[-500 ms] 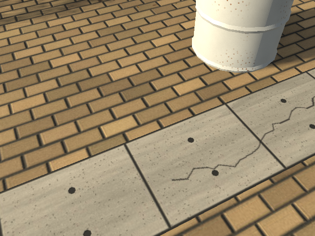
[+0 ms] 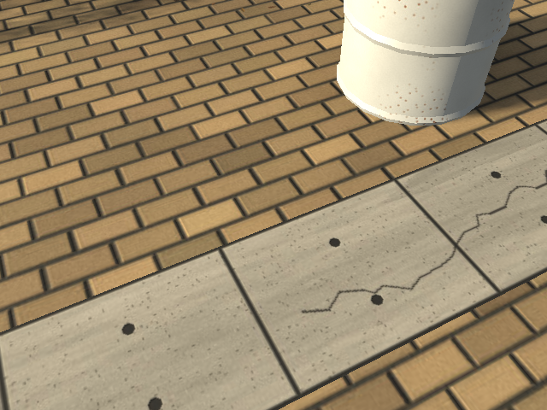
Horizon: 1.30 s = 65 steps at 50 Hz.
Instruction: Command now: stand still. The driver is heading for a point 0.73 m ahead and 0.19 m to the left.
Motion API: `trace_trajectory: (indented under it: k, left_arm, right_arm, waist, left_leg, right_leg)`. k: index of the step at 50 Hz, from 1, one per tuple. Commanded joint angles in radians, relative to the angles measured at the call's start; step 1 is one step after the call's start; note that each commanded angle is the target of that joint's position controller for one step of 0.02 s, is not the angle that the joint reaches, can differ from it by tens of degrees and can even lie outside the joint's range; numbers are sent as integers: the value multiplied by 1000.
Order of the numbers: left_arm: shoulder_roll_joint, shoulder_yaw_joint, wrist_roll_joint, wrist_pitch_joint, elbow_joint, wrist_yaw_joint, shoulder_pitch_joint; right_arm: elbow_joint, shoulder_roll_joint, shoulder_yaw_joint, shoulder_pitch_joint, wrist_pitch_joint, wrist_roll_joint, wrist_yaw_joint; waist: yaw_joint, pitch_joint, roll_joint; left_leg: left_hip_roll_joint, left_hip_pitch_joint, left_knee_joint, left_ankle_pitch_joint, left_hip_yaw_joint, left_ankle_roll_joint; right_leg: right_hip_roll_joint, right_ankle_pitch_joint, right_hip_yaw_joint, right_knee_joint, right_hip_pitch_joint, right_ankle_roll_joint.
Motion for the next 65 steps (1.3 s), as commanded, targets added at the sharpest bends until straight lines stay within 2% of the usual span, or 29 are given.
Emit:
trace_trajectory:
  k: [1,15,16,18,20,22,23,25,27,28,29,30,31,32,35,37,41,46,48,50,51,52,53,54,55,56,58,61,65]
  left_arm:
    - [101,13,0,-7,-15,3,19]
    - [85,-1,-1,-9,21,5,51]
    - [73,-4,-1,-8,32,5,71]
    - [88,3,-11,-9,32,8,79]
    - [75,0,-11,-31,5,3,45]
    - [34,-9,-15,-66,-17,-14,23]
    - [41,-7,-19,-78,-24,-23,14]
    - [34,-7,-30,-94,-25,-34,44]
    - [46,6,-27,-102,35,-34,179]
    - [77,19,-21,-101,66,-32,273]
    - [171,45,-23,-103,89,-29,420]
    - [227,50,-13,-118,88,-42,478]
    - [159,28,-5,-133,63,-42,389]
    - [113,15,-7,-142,35,-45,324]
    - [61,-11,-4,-128,7,-55,275]
    - [69,-14,1,-114,8,-43,315]
    - [131,-8,5,-104,-18,-19,318]
    - [156,9,-19,-104,-7,-16,354]
    - [178,20,-11,-94,-18,-16,327]
    - [176,20,4,-76,-35,-19,295]
    - [135,4,21,-76,-64,-23,306]
    - [-35,-37,5,-100,-59,-39,448]
    - [71,-13,-24,-131,-63,-44,354]
    - [130,5,-50,-147,-106,-45,243]
    - [139,7,-46,-153,-120,-35,189]
    - [135,17,-32,-147,-121,-26,170]
    - [94,20,-24,-120,-118,-23,213]
    - [93,27,-16,-97,-153,-18,146]
    - [97,29,-3,-104,-216,-25,-28]
  right_arm:
    - [-18,-100,-16,39,-7,0,-3]
    - [10,-80,-10,80,-6,2,-3]
    - [22,-70,-8,100,-4,2,-4]
    - [18,-109,-22,101,1,15,-11]
    - [8,-137,-33,127,-10,24,-11]
    - [15,-188,-55,174,-30,32,-5]
    - [7,-187,-58,165,-36,31,-3]
    - [-24,-177,-57,98,-44,33,6]
    - [-58,-167,-55,20,-40,47,13]
    - [-73,-141,-48,-2,-45,42,15]
    - [-98,-69,-29,-21,-59,34,19]
    - [-130,-63,-28,-37,-79,39,16]
    - [-131,-90,-35,-37,-91,55,22]
    - [-123,-91,-34,-25,-101,59,34]
    - [-127,-120,-54,-65,-111,32,50]
    - [-137,-79,-47,-91,-98,28,61]
    - [-223,-34,-18,-297,-91,28,66]
    - [-274,-86,-23,-375,-92,38,83]
    - [-264,-128,-43,-298,-96,35,86]
    - [-180,-199,-87,-8,-89,41,75]
    - [-143,-272,-106,165,-82,29,63]
    - [-119,-306,-107,213,-80,12,75]
    - [-123,-210,-81,160,-85,17,76]
    - [-137,-172,-70,58,-92,20,75]
    - [-158,-152,-61,-37,-101,16,78]
    - [-162,-129,-56,-81,-107,4,83]
    - [-143,-91,-45,-89,-112,-4,88]
    - [-111,-126,-49,-31,-114,1,72]
    - [-92,-161,-55,49,-101,3,42]
  waist:
    - [1,-3,0]
    - [2,6,1]
    - [3,-18,5]
    - [0,30,34]
    - [-19,103,77]
    - [-31,105,181]
    - [-27,118,172]
    - [17,128,156]
    - [82,103,109]
    - [110,63,32]
    - [149,4,-214]
    - [152,-2,-303]
    - [97,58,-156]
    - [68,77,-101]
    - [40,66,-67]
    - [43,53,-83]
    - [75,101,-76]
    - [53,117,-94]
    - [-8,35,-119]
    - [-153,-148,-129]
    - [-194,-285,-2]
    - [-96,-457,295]
    - [-121,-360,196]
    - [-93,-192,148]
    - [-56,-125,33]
    - [-22,-85,8]
    - [29,-74,54]
    - [35,-12,55]
    - [-7,19,34]
  left_leg:
    - [25,-61,-95,105,-25,13]
    - [21,-69,-100,100,-27,20]
    - [12,-59,-107,-4,-19,23]
    - [15,-107,-116,-345,-49,63]
    - [102,-130,-180,-534,-180,125]
    - [271,-78,-293,-582,-411,216]
    - [316,-103,-321,-557,-470,243]
    - [299,-142,-306,-474,-412,219]
    - [170,-269,-192,-328,-227,146]
    - [105,-338,-32,-203,-138,109]
    - [-12,-495,320,-120,29,44]
    - [-54,-644,576,-274,-9,39]
    - [14,-723,729,-234,-85,60]
    - [53,-756,763,-128,-98,81]
    - [117,-706,652,57,-49,76]
    - [113,-666,579,110,-6,45]
    - [66,-530,253,258,53,10]
    - [43,-453,77,288,37,59]
    - [3,-326,71,242,54,93]
    - [-39,50,81,219,75,144]
    - [165,366,95,148,-174,205]
    - [394,622,-98,-150,-710,368]
    - [357,535,-214,-216,-776,316]
    - [337,377,-225,-135,-610,272]
    - [307,207,-247,22,-474,252]
    - [271,80,-268,135,-368,240]
    - [216,-25,-318,176,-257,234]
    - [206,-78,-375,210,-184,253]
    - [191,-13,-390,256,-132,234]
  right_leg:
    - [-26,141,23,-70,27,-22]
    - [-23,124,14,-72,13,-17]
    - [-11,28,-1,-70,21,-18]
    - [29,-292,-39,-13,-56,-38]
    - [24,-365,-38,59,-182,-56]
    - [15,-194,-79,243,-253,-52]
    - [-16,-181,-56,299,-259,-64]
    - [-36,-236,-56,211,-199,-94]
    - [17,-80,-102,-25,96,-92]
    - [-30,-59,-10,-63,222,-93]
    - [-227,-214,324,-218,367,-176]
    - [-395,-277,663,-326,387,-296]
    - [-409,-271,642,-313,353,-305]
    - [-362,-226,521,-309,340,-268]
    - [-254,107,250,-329,300,-179]
    - [-220,251,155,-336,269,-177]
    - [-182,275,58,-392,121,-179]
    - [-248,364,32,-370,234,-165]
    - [-262,677,11,-244,303,-140]
    - [-206,889,-39,108,224,-97]
    - [-143,547,-64,439,-28,-71]
    - [62,-264,8,785,-353,-21]
    - [21,-299,125,907,-455,-50]
    - [-29,-214,88,924,-521,-69]
    - [-87,-110,68,878,-467,-73]
    - [-122,-54,57,825,-412,-71]
    - [-158,-17,61,753,-322,-70]
    - [-178,33,37,639,-387,-44]
    - [-174,248,19,378,-500,-12]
